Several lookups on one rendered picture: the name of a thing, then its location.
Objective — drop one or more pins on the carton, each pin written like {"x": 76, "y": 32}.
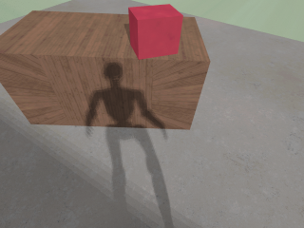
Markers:
{"x": 155, "y": 30}

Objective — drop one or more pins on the pedestal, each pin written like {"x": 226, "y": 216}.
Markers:
{"x": 79, "y": 69}

